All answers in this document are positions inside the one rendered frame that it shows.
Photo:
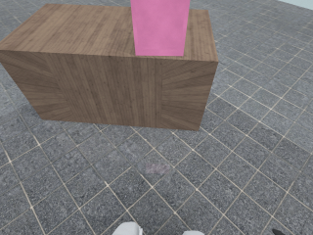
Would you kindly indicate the left robot thigh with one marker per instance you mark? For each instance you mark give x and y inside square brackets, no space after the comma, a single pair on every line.
[128,228]

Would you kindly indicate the carton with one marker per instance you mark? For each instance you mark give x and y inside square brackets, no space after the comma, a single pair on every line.
[159,26]

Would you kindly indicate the pedestal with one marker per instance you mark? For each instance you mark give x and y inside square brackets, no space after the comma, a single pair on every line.
[78,63]

